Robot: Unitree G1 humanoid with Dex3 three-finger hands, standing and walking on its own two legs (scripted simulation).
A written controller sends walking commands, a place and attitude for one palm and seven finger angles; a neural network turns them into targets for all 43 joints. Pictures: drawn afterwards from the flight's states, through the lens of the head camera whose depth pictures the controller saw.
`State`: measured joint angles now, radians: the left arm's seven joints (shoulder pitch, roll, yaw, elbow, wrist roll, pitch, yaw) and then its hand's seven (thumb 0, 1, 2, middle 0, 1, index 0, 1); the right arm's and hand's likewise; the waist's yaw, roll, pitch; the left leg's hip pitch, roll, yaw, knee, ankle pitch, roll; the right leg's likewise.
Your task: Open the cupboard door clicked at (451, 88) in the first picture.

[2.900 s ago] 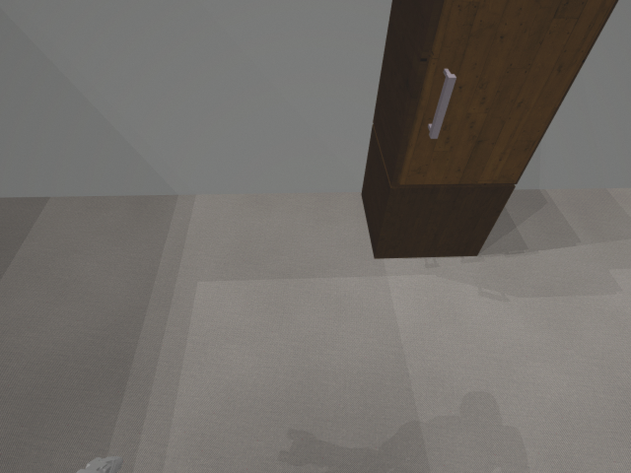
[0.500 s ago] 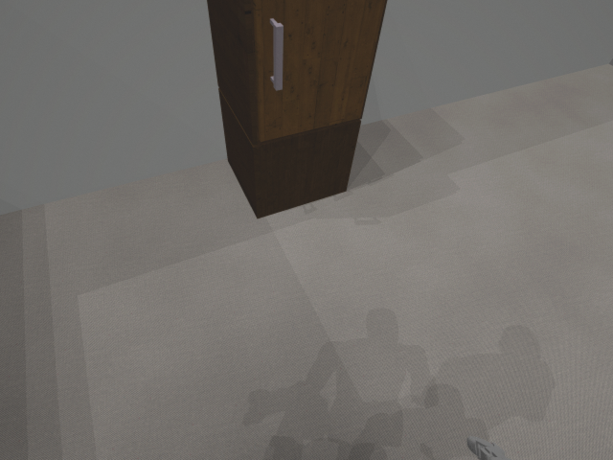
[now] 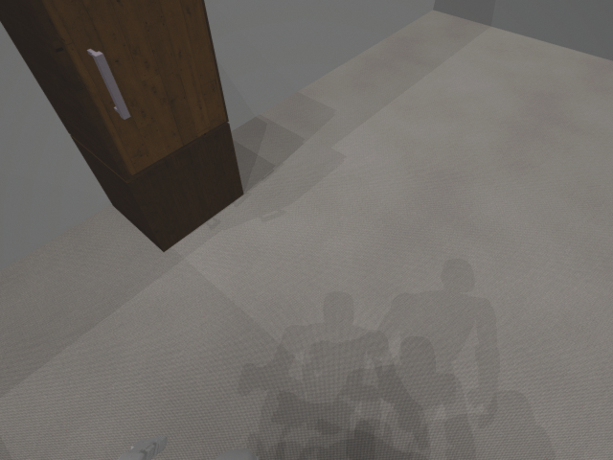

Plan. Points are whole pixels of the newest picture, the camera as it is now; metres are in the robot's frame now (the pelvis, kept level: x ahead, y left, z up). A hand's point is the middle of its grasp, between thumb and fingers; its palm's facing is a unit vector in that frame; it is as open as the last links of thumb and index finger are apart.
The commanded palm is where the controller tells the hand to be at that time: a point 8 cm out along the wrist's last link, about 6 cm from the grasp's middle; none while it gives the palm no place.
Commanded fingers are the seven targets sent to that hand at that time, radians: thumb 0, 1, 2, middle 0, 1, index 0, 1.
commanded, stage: walk to a spot facing it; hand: left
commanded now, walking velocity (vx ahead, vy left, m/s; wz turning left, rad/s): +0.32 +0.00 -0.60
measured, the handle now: (108, 85) +0.97 +0.56 -0.03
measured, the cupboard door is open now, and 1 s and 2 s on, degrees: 0 0 0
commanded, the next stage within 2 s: turn to face it in 1.54 s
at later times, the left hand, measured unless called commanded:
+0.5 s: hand (167, 404) +0.23 +0.24 -0.16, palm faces -0.23 -0.96 -0.16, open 7.4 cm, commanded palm none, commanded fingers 0.00 0.90 0.90 -0.20 -0.30 -0.20 -0.30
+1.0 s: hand (307, 261) +0.51 +0.02 -0.17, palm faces -0.52 -0.84 -0.16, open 7.4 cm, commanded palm none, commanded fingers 0.00 0.90 0.90 -0.20 -0.30 -0.20 -0.30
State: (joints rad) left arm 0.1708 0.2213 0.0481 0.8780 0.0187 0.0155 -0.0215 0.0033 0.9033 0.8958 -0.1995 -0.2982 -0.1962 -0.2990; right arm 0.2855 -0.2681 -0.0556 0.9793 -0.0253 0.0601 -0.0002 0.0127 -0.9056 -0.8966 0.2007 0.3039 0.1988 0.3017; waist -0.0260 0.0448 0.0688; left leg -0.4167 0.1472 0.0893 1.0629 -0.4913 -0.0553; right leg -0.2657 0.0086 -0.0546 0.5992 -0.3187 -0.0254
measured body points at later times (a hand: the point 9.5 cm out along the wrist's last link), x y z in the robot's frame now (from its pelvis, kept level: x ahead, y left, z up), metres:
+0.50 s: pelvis +0.14 +0.05 +0.02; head +0.16 +0.09 +0.47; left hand +0.24 +0.29 -0.15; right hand +0.12 -0.19 -0.11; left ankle +0.16 +0.14 -0.73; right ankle +0.08 -0.08 -0.62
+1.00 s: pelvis +0.32 -0.07 +0.00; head +0.36 -0.08 +0.45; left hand +0.54 +0.07 -0.15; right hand +0.15 -0.21 -0.15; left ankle +0.30 +0.10 -0.62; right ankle +0.33 -0.16 -0.73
